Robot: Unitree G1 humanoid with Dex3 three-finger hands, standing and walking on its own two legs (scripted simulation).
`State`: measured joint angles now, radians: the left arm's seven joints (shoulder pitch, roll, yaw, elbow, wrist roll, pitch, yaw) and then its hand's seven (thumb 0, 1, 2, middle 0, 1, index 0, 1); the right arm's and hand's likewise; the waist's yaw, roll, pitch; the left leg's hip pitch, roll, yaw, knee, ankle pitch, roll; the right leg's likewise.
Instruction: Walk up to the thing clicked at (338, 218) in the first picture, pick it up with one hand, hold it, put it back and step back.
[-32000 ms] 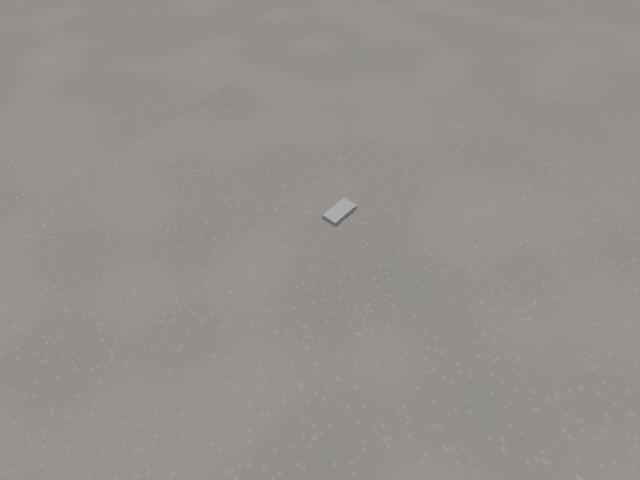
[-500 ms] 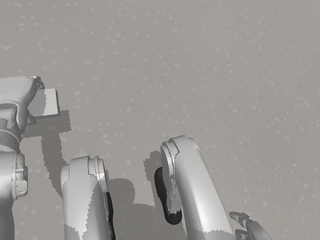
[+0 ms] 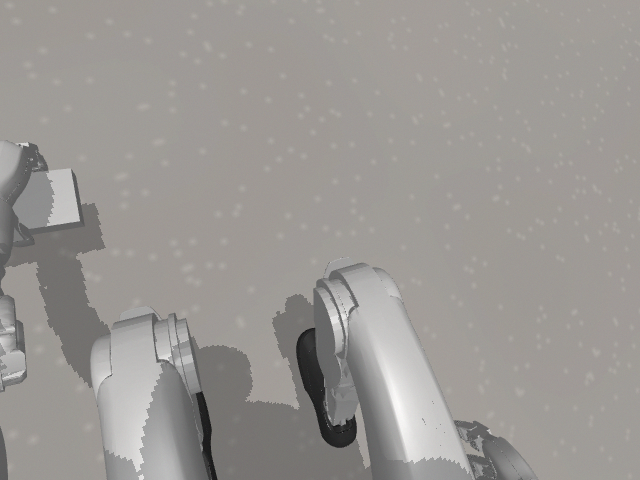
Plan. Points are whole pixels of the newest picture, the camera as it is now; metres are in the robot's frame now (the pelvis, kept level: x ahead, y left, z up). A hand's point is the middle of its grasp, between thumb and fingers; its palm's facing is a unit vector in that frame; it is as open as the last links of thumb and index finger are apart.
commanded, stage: lower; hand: left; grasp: from above
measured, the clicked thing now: (11, 206) +0.47 +0.30 -0.22
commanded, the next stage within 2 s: rest in 0.22 s
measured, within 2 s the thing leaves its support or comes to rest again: rests again in 1.12 s
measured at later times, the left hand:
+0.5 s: hand (31, 209) +0.48 +0.28 -0.24, palm faces -0.48 -0.06 -0.88, open 10.1 cm
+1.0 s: hand (39, 216) +0.47 +0.28 -0.27, palm faces -0.48 -0.09 -0.87, open 10.0 cm
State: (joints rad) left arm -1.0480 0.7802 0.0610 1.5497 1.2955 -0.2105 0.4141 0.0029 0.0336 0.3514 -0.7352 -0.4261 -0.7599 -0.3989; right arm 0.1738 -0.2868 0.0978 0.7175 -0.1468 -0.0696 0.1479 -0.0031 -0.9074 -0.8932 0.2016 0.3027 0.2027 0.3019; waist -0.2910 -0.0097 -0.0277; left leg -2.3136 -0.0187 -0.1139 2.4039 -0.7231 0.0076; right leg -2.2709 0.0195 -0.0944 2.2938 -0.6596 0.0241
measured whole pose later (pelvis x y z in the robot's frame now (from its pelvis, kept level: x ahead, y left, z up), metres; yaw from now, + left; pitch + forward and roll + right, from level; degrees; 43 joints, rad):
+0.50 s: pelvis +0.00 +0.00 -0.03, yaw -3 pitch +34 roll -11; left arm -1.08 0.88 0.10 1.66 1.34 -0.23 0.52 0.00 0.03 0.36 -0.73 -0.44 -0.76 -0.41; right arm 0.16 -0.30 0.17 0.70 -0.19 -0.12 0.18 0.00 -0.90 -0.89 0.20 0.30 0.20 0.30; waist -0.35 -0.05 0.06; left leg -2.37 -0.01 -0.16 2.50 -0.74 0.01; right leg -2.31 0.03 -0.13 2.35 -0.65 0.04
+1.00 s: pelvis +0.00 +0.01 -0.03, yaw -5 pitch +30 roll -14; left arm -1.08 1.01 0.15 1.72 1.37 -0.26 0.56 0.00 0.04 0.35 -0.73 -0.44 -0.75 -0.41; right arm 0.15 -0.35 0.24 0.66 -0.24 -0.17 0.21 0.00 -0.90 -0.89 0.20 0.30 0.20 0.30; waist -0.39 -0.11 0.14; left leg -2.36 -0.01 -0.21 2.55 -0.74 0.01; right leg -2.28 0.04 -0.18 2.36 -0.64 0.04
